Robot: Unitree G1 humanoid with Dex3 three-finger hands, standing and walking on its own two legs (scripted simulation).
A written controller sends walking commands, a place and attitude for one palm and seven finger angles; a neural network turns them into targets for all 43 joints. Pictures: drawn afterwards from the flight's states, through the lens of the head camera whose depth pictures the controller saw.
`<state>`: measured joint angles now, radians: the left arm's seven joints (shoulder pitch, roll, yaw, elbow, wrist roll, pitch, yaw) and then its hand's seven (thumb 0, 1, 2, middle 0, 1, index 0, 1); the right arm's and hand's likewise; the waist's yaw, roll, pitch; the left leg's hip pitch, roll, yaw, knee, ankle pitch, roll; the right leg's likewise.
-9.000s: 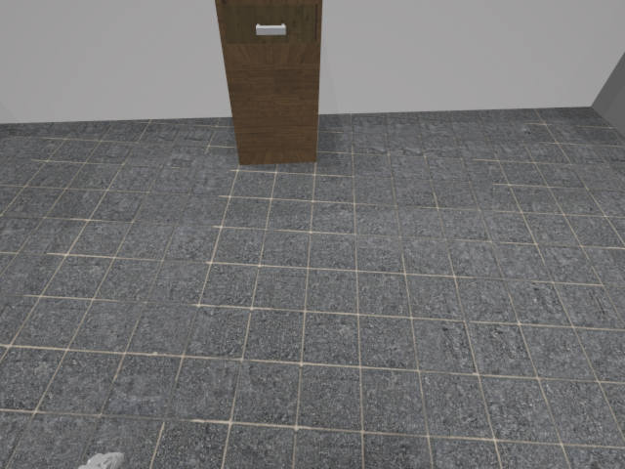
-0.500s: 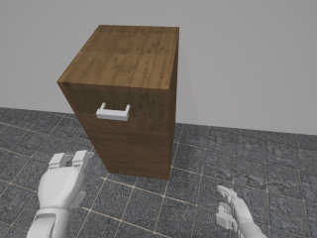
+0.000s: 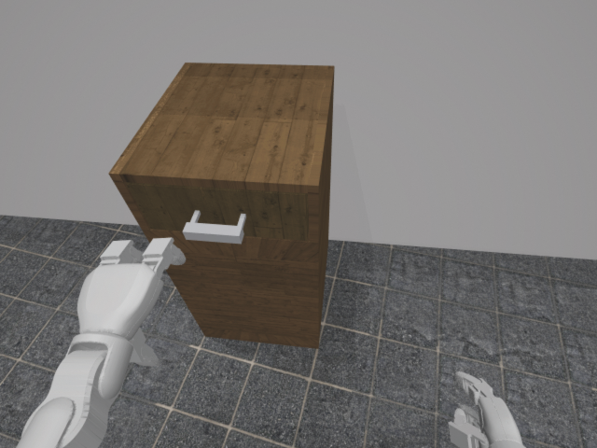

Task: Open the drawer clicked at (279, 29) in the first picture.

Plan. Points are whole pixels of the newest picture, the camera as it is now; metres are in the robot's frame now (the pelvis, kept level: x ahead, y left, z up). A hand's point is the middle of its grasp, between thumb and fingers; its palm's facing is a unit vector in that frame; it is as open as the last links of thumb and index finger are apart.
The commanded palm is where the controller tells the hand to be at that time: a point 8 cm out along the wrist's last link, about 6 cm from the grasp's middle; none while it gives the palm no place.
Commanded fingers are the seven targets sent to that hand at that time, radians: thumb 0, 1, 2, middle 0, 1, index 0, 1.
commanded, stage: raise the hand with hooked fingers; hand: left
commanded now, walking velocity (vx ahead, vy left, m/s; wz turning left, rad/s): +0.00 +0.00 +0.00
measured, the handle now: (216, 224) +0.52 +0.23 -0.07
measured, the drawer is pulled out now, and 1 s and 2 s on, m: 0.00 0.00 0.00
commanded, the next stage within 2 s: move the hooked fingers above the handle in 0.64 s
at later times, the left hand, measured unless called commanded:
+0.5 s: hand (141, 288) +0.28 +0.24 +0.08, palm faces -0.02 -0.09 -1.00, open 13.8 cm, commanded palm +0.27 +0.24 +0.14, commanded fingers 0.00 -0.50 0.30 -0.30 -1.20 -0.30 -1.20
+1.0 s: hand (158, 283) +0.30 +0.22 +0.07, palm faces -0.02 -0.06 -1.00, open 13.9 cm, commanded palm +0.29 +0.23 +0.12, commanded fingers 0.00 -0.50 0.30 -0.30 -1.20 -0.30 -1.20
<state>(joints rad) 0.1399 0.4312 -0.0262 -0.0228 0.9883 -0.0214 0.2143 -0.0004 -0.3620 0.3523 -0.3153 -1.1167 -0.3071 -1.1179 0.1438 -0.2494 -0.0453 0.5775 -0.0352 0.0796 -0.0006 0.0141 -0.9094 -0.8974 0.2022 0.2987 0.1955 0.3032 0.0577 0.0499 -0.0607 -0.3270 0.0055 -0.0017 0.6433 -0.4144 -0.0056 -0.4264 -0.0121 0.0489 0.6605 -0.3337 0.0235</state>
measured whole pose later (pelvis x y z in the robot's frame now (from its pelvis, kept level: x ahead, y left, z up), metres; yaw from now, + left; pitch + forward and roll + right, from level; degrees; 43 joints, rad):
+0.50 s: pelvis -0.01 +0.00 +0.01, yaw +1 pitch +3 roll +0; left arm -0.05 0.48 -0.02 0.09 0.94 -0.11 0.05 0.00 -0.49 0.30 -0.32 -1.20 -0.31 -1.20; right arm 0.19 -0.24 -0.02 0.60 -0.01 0.11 -0.01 0.01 -0.91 -0.90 0.21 0.30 0.20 0.30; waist 0.07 0.06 -0.02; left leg -0.25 0.00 -0.01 0.52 -0.33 -0.01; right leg -0.34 -0.02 0.04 0.53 -0.26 0.02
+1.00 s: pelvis -0.02 -0.01 +0.01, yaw +1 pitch +4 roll +1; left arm -0.18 0.45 -0.08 0.27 0.99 -0.11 0.12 0.00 -0.49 0.30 -0.32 -1.20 -0.32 -1.20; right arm 0.16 -0.23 -0.03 0.61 0.00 0.09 -0.01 0.01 -0.91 -0.90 0.20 0.30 0.20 0.30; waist 0.07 0.05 -0.04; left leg -0.29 0.00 -0.02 0.54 -0.33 -0.02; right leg -0.39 -0.02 0.03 0.57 -0.26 0.01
